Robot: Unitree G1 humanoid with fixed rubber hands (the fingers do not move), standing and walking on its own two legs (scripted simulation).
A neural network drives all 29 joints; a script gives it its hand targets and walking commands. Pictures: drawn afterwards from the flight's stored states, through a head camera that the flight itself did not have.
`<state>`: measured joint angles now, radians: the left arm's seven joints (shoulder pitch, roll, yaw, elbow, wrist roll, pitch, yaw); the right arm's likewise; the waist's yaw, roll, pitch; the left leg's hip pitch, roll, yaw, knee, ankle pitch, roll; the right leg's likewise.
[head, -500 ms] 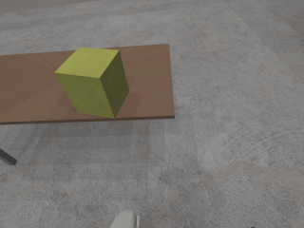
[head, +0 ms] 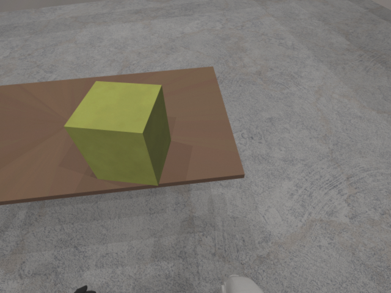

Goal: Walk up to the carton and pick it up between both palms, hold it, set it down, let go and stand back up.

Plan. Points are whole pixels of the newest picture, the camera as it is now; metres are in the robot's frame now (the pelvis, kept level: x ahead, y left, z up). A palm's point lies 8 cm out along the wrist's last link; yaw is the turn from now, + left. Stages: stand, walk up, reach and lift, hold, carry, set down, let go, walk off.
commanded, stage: walk up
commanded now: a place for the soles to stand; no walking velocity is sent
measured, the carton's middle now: (127, 134) +0.60 +0.18 -0.07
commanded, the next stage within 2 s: none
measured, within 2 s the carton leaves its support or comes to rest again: neither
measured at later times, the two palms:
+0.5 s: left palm out of the picture +0.09 +0.43 -0.11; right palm (247, 250) +0.23 -0.12 -0.11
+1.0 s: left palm out of the picture +0.27 +0.44 -0.08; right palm (221, 256) +0.22 -0.06 -0.11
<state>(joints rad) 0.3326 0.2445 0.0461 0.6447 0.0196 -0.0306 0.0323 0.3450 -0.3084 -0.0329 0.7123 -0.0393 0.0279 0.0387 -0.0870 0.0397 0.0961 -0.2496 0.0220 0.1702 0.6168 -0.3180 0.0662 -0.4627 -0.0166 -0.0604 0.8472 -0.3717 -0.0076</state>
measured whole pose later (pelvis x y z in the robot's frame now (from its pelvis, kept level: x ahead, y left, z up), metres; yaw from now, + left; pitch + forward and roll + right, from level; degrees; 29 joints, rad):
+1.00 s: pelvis +0.14 +0.19 +0.00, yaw -3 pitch -1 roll +0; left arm 0.25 0.27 0.01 0.67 -0.01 0.00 -0.02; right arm 0.28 -0.27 0.02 0.69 0.00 0.01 0.01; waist -0.01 0.03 0.03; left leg -0.26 0.06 0.16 0.58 -0.29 0.02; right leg -0.29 0.00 0.00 0.59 -0.28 -0.01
